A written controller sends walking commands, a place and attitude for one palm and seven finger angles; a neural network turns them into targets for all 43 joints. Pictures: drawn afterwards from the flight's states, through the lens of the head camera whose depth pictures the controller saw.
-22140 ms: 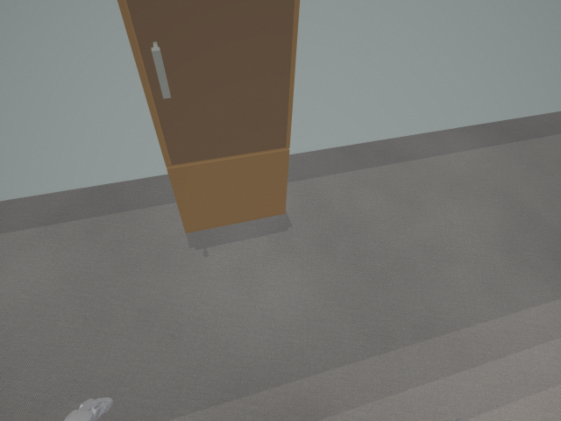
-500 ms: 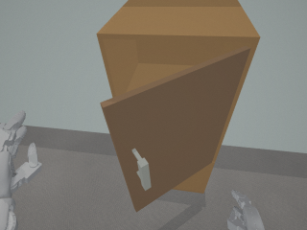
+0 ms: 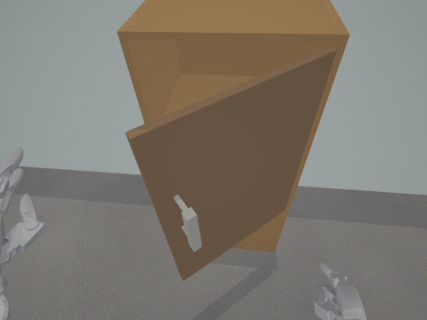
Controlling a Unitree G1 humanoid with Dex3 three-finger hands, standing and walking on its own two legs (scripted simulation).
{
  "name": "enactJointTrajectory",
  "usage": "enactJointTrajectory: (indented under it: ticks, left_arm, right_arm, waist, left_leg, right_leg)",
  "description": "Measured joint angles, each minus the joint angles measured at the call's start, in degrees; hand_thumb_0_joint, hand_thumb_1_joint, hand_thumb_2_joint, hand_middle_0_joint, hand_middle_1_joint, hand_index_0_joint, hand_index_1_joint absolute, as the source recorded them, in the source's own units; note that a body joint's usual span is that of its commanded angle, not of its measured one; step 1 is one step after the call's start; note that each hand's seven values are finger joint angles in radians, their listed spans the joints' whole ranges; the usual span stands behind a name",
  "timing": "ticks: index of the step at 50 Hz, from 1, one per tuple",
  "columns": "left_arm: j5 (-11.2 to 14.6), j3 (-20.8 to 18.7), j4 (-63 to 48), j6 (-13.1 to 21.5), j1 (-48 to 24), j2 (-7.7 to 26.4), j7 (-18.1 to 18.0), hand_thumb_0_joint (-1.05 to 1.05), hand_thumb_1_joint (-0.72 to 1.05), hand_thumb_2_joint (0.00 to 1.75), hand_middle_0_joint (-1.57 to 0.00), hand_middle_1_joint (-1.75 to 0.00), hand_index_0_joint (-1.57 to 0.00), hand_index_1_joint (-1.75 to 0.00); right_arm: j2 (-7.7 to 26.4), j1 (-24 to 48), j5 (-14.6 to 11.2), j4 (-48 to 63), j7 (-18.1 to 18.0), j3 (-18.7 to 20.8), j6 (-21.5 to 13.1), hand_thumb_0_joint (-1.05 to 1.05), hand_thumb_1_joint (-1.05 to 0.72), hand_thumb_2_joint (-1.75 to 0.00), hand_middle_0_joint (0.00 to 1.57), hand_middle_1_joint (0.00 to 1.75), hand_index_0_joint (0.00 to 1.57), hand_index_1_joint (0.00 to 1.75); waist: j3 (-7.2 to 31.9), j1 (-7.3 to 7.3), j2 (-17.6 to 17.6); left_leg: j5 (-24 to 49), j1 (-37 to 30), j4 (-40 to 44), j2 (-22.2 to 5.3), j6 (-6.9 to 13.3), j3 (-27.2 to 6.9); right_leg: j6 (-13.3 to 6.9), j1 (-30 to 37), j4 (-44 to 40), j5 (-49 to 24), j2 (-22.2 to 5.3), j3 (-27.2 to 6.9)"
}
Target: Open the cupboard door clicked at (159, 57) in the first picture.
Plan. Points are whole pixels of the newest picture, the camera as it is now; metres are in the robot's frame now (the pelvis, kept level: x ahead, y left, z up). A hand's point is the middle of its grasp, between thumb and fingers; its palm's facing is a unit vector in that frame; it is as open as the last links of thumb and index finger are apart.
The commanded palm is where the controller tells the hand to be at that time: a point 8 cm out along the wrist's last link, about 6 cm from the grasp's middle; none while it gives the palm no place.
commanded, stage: step back with the hand held close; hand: left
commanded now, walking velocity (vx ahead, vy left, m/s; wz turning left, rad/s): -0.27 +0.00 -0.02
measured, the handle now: (187, 223) +0.30 +0.09 +0.01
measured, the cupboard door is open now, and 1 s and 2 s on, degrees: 41 41 41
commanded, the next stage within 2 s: stop stepping back and stand still in 1.12 s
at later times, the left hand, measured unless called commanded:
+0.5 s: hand out of the picture +0.13 +0.30 +0.14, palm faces +0.40 -0.76 -0.51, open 7.4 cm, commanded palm +0.06 +0.34 +0.17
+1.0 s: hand out of the picture +0.06 +0.34 +0.16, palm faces +0.45 -0.74 -0.50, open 7.4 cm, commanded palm -0.02 +0.36 +0.17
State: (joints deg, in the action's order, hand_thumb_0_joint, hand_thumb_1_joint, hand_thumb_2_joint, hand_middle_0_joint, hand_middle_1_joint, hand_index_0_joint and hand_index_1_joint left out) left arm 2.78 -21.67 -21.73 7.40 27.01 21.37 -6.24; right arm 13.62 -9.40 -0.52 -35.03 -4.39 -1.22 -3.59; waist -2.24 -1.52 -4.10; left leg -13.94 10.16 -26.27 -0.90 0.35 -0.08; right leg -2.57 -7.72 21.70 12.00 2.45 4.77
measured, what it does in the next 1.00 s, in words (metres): walks backwards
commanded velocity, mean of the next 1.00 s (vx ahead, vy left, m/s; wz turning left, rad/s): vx -0.32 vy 0.00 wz -0.02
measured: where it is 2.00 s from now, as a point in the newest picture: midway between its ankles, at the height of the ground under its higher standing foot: outside the picture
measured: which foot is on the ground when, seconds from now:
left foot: down 0.00-1.00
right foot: down 0.00-0.88, up 0.90-1.00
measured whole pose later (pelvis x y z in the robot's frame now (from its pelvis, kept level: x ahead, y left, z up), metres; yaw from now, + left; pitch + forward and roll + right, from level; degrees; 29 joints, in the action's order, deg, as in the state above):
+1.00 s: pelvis -0.14 +0.06 -0.01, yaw +2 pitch +1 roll -5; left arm 0.9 -28.0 -31.9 12.0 29.0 27.5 -8.3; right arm 10.9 -9.7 0.8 -35.2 -4.2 0.8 -6.2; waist -3.2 0.0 -0.6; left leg -3.1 26.0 -28.3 -0.2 4.9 -0.9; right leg 0.8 -21.9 57.9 24.6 6.3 -1.9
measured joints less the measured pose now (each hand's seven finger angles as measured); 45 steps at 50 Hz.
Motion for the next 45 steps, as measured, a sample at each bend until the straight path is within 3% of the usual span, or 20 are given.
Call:
enactJointTrajectory:
  ticks: [7, 14, 22, 27, 30, 34, 41, 43, 45]
  left_arm:
    - [-0.31, 1.66, -4.65, -0.48, 5.64, 1.1, -0.01, 0.01, 0.89, 0.9, -0.21, -0.31, -0.22, -0.3]
    - [-0.39, -1.41, -7.51, 0.69, 5.84, 4.14, -1.28, 0.01, 0.88, 0.9, -0.21, -0.31, -0.22, -0.3]
    - [-1.7, -2.17, -7.69, 1.92, 5.49, 2.87, -2.08, 0.01, 0.89, 0.9, -0.21, -0.31, -0.22, -0.3]
    - [-3.38, -2.29, -7.82, 2.48, 3.67, 2.71, -1.78, 0.01, 0.89, 0.9, -0.21, -0.31, -0.22, -0.3]
    - [-3.27, -3.88, -8.66, 3.34, 3.51, 2.63, -1.92, 0.01, 0.89, 0.9, -0.21, -0.31, -0.22, -0.3]
    - [-2.16, -3.82, -9.52, 3.83, 3.72, 1.99, -2.03, 0.01, 0.89, 0.9, -0.21, -0.31, -0.22, -0.3]
    - [-1.67, -1.07, -11.34, 4.54, 4.67, 2.88, -1.97, 0.01, 0.88, 0.9, -0.21, -0.31, -0.22, -0.3]
    - [-1.51, -1.79, -11.6, 4.64, 4.19, 4.05, -1.93, 0.01, 0.88, 0.9, -0.21, -0.31, -0.22, -0.3]
    - [-1.63, -3.53, -11.08, 4.96, 3.32, 5.39, -1.86, 0.01, 0.88, 0.9, -0.21, -0.31, -0.22, -0.3]
  right_arm:
    - [0.7, 0.16, -0.24, 1.62, -0.68, 1.61, 2.21, 0.01, -0.91, -0.9, 0.2, 0.3, 0.2, 0.3]
    - [0.05, -0.08, -0.43, 2.52, -1.21, 1.96, 2.6, 0.01, -0.91, -0.9, 0.2, 0.3, 0.2, 0.3]
    - [-0.53, -1.14, -0.16, 3.64, -0.81, 0.97, 1.3, 0.01, -0.9, -0.9, 0.2, 0.3, 0.2, 0.3]
    - [-1.31, -3.16, 0.35, 3.63, -0.79, 0.72, 0.04, 0.01, -0.9, -0.9, 0.2, 0.3, 0.2, 0.3]
    - [-1.92, -2.86, 0.61, 2.97, -0.36, 0.47, -0.57, 0.01, -0.9, -0.9, 0.2, 0.3, 0.2, 0.3]
    - [-2.19, -0.96, 0.55, 1.89, 0.32, 0.4, -1.26, 0.01, -0.9, -0.9, 0.2, 0.3, 0.2, 0.3]
    - [-1.15, -0.77, 0.3, 0.12, 0.38, 1.48, -0.74, 0.01, -0.9, -0.9, 0.2, 0.3, 0.2, 0.3]
    - [-0.99, -0.85, 0.16, -0.03, -0.04, 1.77, -0.28, 0.01, -0.9, -0.9, 0.2, 0.3, 0.2, 0.3]
    - [-1.18, -0.25, 0.38, -0.02, -0.53, 1.96, -0.43, 0.01, -0.9, -0.9, 0.2, 0.3, 0.2, 0.3]
  waist:
    - [-0.57, 1.1, 1.62]
    - [-0.7, 1.26, 3.33]
    - [-0.55, 1.24, 3.78]
    - [-0.61, 1.44, 4.22]
    - [-0.5, 0.63, 4.51]
    - [-2.08, 0.3, 3.59]
    - [-0.58, 1.54, 3.52]
    - [-0.53, 2.04, 4.16]
    - [-1.34, 1.79, 4.93]
  left_leg:
    - [1.06, 3.33, -0.55, 1.02, 0.95, 1.45]
    - [1.91, 6.38, -2.59, 1.63, 1.88, 1.88]
    - [2.87, 9.99, -5.32, 2.1, 3.2, 1.94]
    - [3.72, 12.15, -6.72, 3.4, 3.73, 0.17]
    - [4.54, 14.03, -7.16, 3.44, 3.5, 0.01]
    - [6.31, 14.71, -6.27, 2.36, 2.67, -0.53]
    - [-1.62, 16.36, -12.17, 2.18, 0.17, -1.33]
    - [4.63, 16.03, -10.1, 2.26, 1.85, -0.71]
    - [6.25, 16.06, -9.32, 2.45, 3.99, 0.18]
  right_leg:
    - [0.99, -4.65, 2.72, -0.34, -1.21, -1.29]
    - [1.76, -7.69, 4.73, -1.29, -1.93, -1.58]
    - [2.89, -10.78, 6.7, -2.27, -2.27, -1.91]
    - [3.46, -10.24, 12.87, 2.59, -0.77, -4.91]
    - [2.67, -9.16, 12.2, 5.88, -0.06, -6.34]
    - [2.38, -9.62, 10.42, 2.51, 0.97, -5.93]
    - [2.93, -10.54, 10.65, 1.64, 0.91, -5.35]
    - [3.56, -11.1, 11.46, 1.77, 0.45, -5.24]
    - [3.62, -12.63, 14.65, 4.0, 0.51, -6.2]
